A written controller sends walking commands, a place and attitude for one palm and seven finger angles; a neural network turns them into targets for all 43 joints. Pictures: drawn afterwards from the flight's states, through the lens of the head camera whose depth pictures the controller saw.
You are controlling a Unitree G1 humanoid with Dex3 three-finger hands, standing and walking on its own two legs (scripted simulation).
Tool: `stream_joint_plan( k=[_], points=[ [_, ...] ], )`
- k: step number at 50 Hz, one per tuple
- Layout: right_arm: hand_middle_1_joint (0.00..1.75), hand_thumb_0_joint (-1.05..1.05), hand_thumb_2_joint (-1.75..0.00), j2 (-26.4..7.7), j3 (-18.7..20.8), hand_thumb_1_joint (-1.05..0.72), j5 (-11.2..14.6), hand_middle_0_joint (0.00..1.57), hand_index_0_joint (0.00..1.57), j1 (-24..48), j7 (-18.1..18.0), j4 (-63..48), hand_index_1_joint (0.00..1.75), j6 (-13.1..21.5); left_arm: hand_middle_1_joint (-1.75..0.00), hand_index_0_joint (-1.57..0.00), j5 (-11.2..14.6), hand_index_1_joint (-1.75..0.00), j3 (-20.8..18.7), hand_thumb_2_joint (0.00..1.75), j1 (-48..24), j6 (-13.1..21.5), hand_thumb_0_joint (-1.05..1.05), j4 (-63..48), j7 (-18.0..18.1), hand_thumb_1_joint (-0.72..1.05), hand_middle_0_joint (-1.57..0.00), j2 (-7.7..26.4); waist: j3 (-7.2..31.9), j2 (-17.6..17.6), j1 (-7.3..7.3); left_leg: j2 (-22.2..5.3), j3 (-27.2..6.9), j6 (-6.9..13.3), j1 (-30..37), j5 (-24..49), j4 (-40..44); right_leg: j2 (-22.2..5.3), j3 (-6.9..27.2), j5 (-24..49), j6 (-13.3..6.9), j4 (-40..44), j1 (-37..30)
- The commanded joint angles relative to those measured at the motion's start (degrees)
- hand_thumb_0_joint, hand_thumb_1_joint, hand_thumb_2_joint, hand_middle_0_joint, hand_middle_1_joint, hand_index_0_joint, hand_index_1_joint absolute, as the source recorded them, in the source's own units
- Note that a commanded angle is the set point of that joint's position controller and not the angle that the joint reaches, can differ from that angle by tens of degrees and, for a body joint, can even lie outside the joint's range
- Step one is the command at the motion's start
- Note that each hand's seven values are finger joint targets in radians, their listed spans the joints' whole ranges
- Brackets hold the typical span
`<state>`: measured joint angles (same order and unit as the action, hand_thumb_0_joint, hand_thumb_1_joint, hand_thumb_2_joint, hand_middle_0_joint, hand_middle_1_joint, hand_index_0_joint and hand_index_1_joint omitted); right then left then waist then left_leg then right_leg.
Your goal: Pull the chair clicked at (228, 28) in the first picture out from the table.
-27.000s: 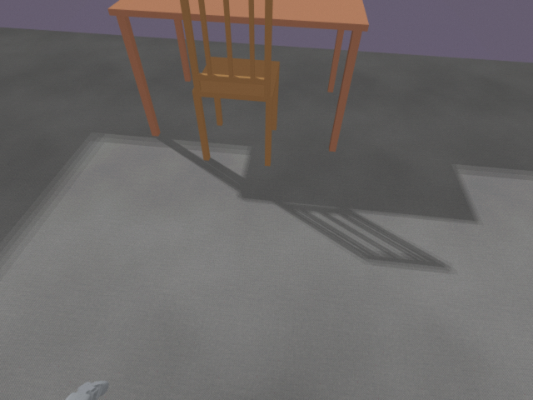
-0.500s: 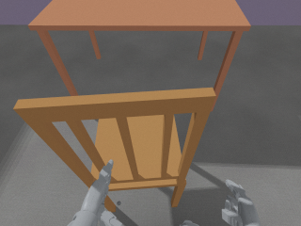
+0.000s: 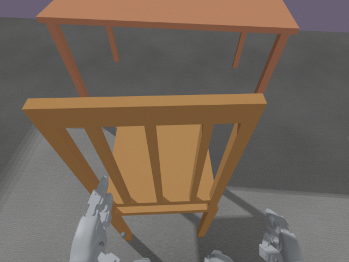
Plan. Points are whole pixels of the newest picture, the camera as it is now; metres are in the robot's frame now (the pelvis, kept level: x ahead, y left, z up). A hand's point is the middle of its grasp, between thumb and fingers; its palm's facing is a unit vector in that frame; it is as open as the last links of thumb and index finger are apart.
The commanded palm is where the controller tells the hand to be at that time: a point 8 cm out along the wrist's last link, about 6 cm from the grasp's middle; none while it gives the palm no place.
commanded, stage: draw the hand back to the body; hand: left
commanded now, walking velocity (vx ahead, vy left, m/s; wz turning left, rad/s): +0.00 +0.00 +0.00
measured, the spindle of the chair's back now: (156, 171) +0.33 +0.06 +0.01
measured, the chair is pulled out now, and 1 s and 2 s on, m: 0.58 0.58 0.58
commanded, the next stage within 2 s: step back with the hand held close in 1.42 s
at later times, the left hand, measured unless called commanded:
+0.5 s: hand (70, 216) +0.19 +0.18 +0.12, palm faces +0.20 -0.93 -0.30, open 16.5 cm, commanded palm +0.15 +0.23 +0.14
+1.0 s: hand (5, 170) +0.22 +0.24 +0.21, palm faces +0.45 -0.77 -0.45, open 10.0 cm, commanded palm +0.17 +0.29 +0.23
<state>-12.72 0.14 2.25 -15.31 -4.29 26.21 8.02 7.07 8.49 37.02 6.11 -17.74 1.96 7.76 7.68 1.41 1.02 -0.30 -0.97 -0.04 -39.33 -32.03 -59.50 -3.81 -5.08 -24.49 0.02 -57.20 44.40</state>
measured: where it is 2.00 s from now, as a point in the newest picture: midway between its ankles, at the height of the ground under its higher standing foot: outside the picture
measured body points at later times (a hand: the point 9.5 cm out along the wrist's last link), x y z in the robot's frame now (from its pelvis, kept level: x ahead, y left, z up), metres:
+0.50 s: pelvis +0.02 +0.00 +0.03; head +0.03 -0.02 +0.47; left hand +0.17 +0.23 +0.13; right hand +0.20 -0.23 -0.06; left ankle -0.03 +0.12 -0.67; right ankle +0.04 -0.12 -0.67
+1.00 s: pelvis +0.03 -0.01 +0.06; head +0.02 -0.04 +0.51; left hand +0.19 +0.28 +0.24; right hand +0.22 -0.23 -0.03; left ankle -0.03 +0.12 -0.67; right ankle +0.04 -0.12 -0.67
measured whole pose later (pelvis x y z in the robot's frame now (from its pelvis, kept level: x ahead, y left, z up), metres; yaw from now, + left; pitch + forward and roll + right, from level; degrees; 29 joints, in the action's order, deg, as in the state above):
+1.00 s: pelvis +0.03 -0.01 +0.06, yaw -1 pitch -3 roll -1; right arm -12.8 -0.1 1.4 -11.1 -5.3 35.4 6.9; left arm 3.6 -17.0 31.3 1.8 -25.3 10.6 20.1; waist -0.5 5.4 -3.3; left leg -1.6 -0.2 -0.9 -4.7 -21.1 -28.6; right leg -1.4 -5.3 -15.6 -0.4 -29.4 11.0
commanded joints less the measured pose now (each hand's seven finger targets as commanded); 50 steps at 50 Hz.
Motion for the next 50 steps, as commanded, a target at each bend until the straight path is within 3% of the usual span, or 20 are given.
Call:
stream_joint_plan(
  k=[1, 3, 4, 5, 7, 10, 15, 17, 18, 19, 20, 21, 23, 25, 30, 37, 40, 44, 48, 50],
  points=[
    [0.30, 0.00, -0.90, -5.3, 3.1, -0.90, 0.0, 0.20, 0.20, 4.6, 1.3, -6.8, 0.30, 4.1, 0.00, 0.00, 0.3, 0.00, -3.7, 0.20, -0.5, 15.3, 0.00, -12.9, -0.7, -0.55, 0.00, 2.7, 6.8, -0.7, -0.12, 1.0, -1.2, -0.7, -2.7, 16.5, 6.2, 1.9, 0.5, 9.1, -1.3, 3.8, -5.9],
    [0.30, 0.00, -0.90, -5.2, 3.6, -0.90, -0.1, 0.20, 0.20, 5.7, 2.5, -6.3, 0.30, 4.1, 0.00, 0.00, -0.7, 0.00, -2.9, 0.20, -0.2, 20.5, 0.00, -12.4, -2.5, -0.55, 0.00, 2.9, 6.8, -0.2, -0.19, 0.7, -1.3, -0.8, -5.1, 15.3, 4.5, 1.8, 0.7, 7.7, -1.5, 1.5, -3.5],
    [0.30, 0.00, -0.90, -5.4, 3.7, -0.90, 0.0, 0.20, 0.20, 6.3, 2.9, -6.9, 0.30, 3.6, 0.00, 0.00, -0.9, 0.00, -2.7, 0.20, 2.2, 20.9, 0.00, -11.2, -3.7, -0.55, 0.00, 2.9, 7.3, 0.0, -0.52, 0.6, -1.2, -0.7, -5.0, 14.4, 4.9, 1.7, 0.9, 6.7, -1.6, 1.8, -4.1],
    [0.30, 0.00, -0.90, -5.5, 3.9, -0.90, 0.3, 0.20, 0.20, 6.9, 2.9, -7.6, 0.30, 3.0, 0.00, 0.00, -1.0, 0.00, -4.0, 0.20, 4.2, 19.9, 0.00, -10.8, -4.6, -0.55, 0.00, 4.3, 8.0, 0.8, -1.29, 0.6, -0.8, -0.4, -4.4, 14.2, 5.7, 1.6, 1.4, 6.6, -1.6, 2.8, -6.3],
    [0.30, 0.00, -0.90, -5.9, 3.8, -0.90, 1.0, 0.20, 0.20, 7.2, 2.6, -9.9, 0.30, 1.8, 0.00, 0.00, 0.0, 0.00, -5.3, 0.20, 4.9, 16.5, 0.00, -14.7, -6.2, -0.55, 0.00, 6.2, 9.9, 0.8, -1.46, 0.6, -0.4, -0.1, -2.5, 12.7, 7.7, 1.3, 1.9, 5.5, -1.4, 5.0, -10.1],
    [0.30, 0.00, -0.90, -5.6, 3.4, -0.90, 1.7, 0.20, 0.20, 8.0, 0.6, -10.9, 0.30, 0.4, 0.00, 0.00, 2.6, 0.00, -10.9, 0.20, 4.3, 11.1, 0.00, -19.0, -6.2, -0.55, 0.00, 9.4, 11.1, -3.4, -1.63, 0.6, -0.7, 0.4, -1.6, 12.4, 9.4, 1.6, 1.7, 5.5, -0.8, 7.4, -14.1],
    [0.30, 0.00, -0.90, -5.0, 2.6, -0.90, 1.9, 0.20, 0.20, 6.7, -1.3, -9.0, 0.30, 1.4, -0.02, -0.01, 6.5, -0.02, -15.9, 0.25, 1.5, 10.6, 0.00, -22.8, -4.6, -0.44, -0.01, 10.4, 8.2, -4.7, -1.11, 0.5, -1.4, 0.4, 1.1, 15.4, 11.2, 1.9, 0.7, 9.0, -0.5, 10.1, -15.8],
    [0.30, 0.00, -0.90, -4.8, 2.4, -0.90, 2.0, 0.20, 0.20, 6.1, -1.1, -7.9, 0.30, 2.3, -0.04, -0.02, 6.8, -0.04, -14.5, 0.29, 1.8, 11.1, 0.00, -21.7, -5.6, -0.37, -0.02, 8.8, 7.0, -3.3, -0.46, 0.3, -1.4, 0.2, 3.3, 17.1, 11.9, 1.7, 0.2, 11.2, -0.3, 10.7, -15.7],
    [0.30, 0.00, -0.90, -5.0, 3.0, -0.90, 0.7, 0.20, 0.20, 4.5, -2.2, -8.3, 0.30, 0.3, -0.05, -0.03, -1.7, -0.05, -18.3, 0.31, 7.6, 4.1, 0.00, -19.3, 1.0, -0.33, -0.03, 18.3, 9.9, 1.5, -4.14, -2.0, -0.8, -0.1, 7.0, 18.7, 15.6, -0.6, 3.0, 11.8, -1.8, 12.5, -21.3],
    [0.30, 0.00, -0.90, -4.3, 2.2, -0.90, 0.5, 0.20, 0.20, 4.0, -2.2, -9.7, 0.30, -0.1, -0.05, -0.04, -2.4, -0.05, -13.8, 0.32, 7.0, 1.3, 0.00, -23.4, 3.0, -0.30, -0.04, 11.9, 6.3, 2.5, -2.15, -1.4, -0.8, -0.3, 8.0, 19.3, 16.9, -0.9, 1.9, 13.3, -1.5, 13.7, -21.4],
    [0.30, 0.00, -0.90, -4.5, 2.5, -0.90, 0.7, 0.20, 0.20, 4.5, -2.3, -8.8, 0.30, -0.2, -0.06, -0.04, -2.8, -0.06, -14.7, 0.34, 6.8, -0.4, 0.00, -21.8, 4.3, -0.26, -0.04, 12.4, 5.5, 1.7, -2.18, -1.5, -1.0, -0.5, 8.1, 19.5, 17.2, -0.9, 1.8, 13.5, -1.5, 14.7, -22.2],
    [0.30, 0.00, -0.90, -4.4, 2.2, -0.90, 0.4, 0.20, 0.20, 4.8, -2.2, -8.3, 0.30, -0.6, -0.07, -0.04, -3.2, -0.07, -12.9, 0.36, 7.6, -1.4, 0.00, -21.2, 5.0, -0.22, -0.04, 10.1, 3.2, 2.4, -1.90, -1.5, -0.8, -0.5, 9.4, 20.5, 18.1, -0.9, 1.4, 14.6, -1.5, 15.1, -22.5],
    [0.30, 0.00, -0.90, -4.6, 1.9, -0.90, 0.2, 0.20, 0.20, 5.6, -2.3, -7.8, 0.30, -1.4, -0.08, -0.05, -3.8, -0.08, -13.5, 0.39, 6.8, -2.8, 0.00, -21.1, 6.3, -0.15, -0.05, 11.2, 1.2, 1.0, -2.24, -1.8, -1.2, -0.3, 11.5, 22.3, 20.0, -0.7, 0.7, 15.8, -1.4, 16.6, -24.1],
    [0.30, 0.00, -0.90, -5.1, 1.6, -0.90, 0.1, 0.20, 0.20, 6.7, -2.7, -7.4, 0.30, -1.2, -0.10, -0.07, -4.2, -0.10, -16.2, 0.43, 3.7, -3.3, 0.00, -22.4, 7.6, -0.08, -0.07, 14.5, 0.4, -0.4, -2.58, -1.8, -1.4, -0.2, 13.3, 22.7, 22.0, -0.7, 0.6, 16.5, -1.6, 18.7, -26.7],
    [0.30, 0.00, -0.90, -5.3, 1.0, -0.90, -0.1, 0.20, 0.20, 7.6, -3.2, -5.5, 0.30, 0.4, -0.14, -0.09, -4.6, -0.14, -20.4, 0.51, -2.2, -3.3, 0.00, -23.7, 9.4, 0.10, -0.09, 18.2, -1.8, 1.8, -3.07, -1.8, -1.6, -0.3, 19.2, 23.4, 26.9, -0.6, 1.0, 16.9, -1.7, 23.2, -30.7],
    [0.30, 0.00, -0.90, -5.2, 1.0, -0.90, -0.4, 0.20, 0.20, 9.1, -2.4, -2.6, 0.30, 1.3, -0.19, -0.13, -4.0, -0.19, -25.2, 0.64, -3.4, -2.5, 0.00, -19.4, 9.7, 0.36, -0.13, 18.6, -5.4, 1.2, -3.46, -1.9, -0.6, -0.2, 23.9, 25.2, 31.8, -0.2, 1.5, 19.3, -1.5, 28.1, -35.1],
    [0.30, 0.00, -0.90, -5.4, 1.2, -0.90, -0.5, 0.20, 0.20, 10.3, -1.8, -1.7, 0.30, 1.5, -0.21, -0.14, -4.0, -0.21, -27.5, 0.69, -4.9, -1.9, 0.00, -19.0, 9.5, 0.47, -0.14, 19.7, -5.7, 1.8, -3.85, -2.0, -0.4, -0.1, 25.6, 26.8, 33.1, 0.1, 1.9, 20.9, -1.7, 29.6, -36.7],
    [0.30, 0.00, -0.90, -5.5, 1.6, -0.90, -0.8, 0.20, 0.20, 10.4, -1.4, -0.8, 0.30, 1.9, -0.24, -0.16, -3.8, -0.24, -31.1, 0.76, -7.2, -0.8, 0.00, -19.3, 9.5, 0.61, -0.16, 21.8, -4.8, 0.2, -4.08, -2.3, 0.2, 0.2, 28.0, 28.3, 34.6, 0.0, 2.0, 22.8, -1.4, 30.9, -38.4],
    [0.30, 0.00, -0.90, -5.6, 1.8, -0.90, -0.8, 0.20, 0.20, 10.6, -1.2, 0.2, 0.30, 2.2, -0.27, -0.18, -3.6, -0.27, -34.2, 0.83, -10.1, 0.1, 0.00, -19.6, 9.6, 0.75, -0.18, 23.5, -4.4, 1.5, -4.10, -2.3, 0.6, 0.3, 30.1, 29.4, 35.7, 0.1, 2.3, 24.1, -1.3, 32.2, -39.5],
    [0.30, 0.00, -0.90, -5.8, 1.8, -0.90, -0.8, 0.20, 0.20, 10.9, -1.0, 1.0, 0.30, 2.6, -0.29, -0.19, -3.5, -0.29, -36.2, 0.87, -11.8, 0.4, 0.00, -20.5, 9.7, 0.83, -0.19, 25.1, -4.0, 4.0, -4.15, -2.2, 0.6, 0.1, 30.8, 30.2, 35.8, 0.1, 2.8, 24.8, -1.6, 32.7, -40.4]
  ],
)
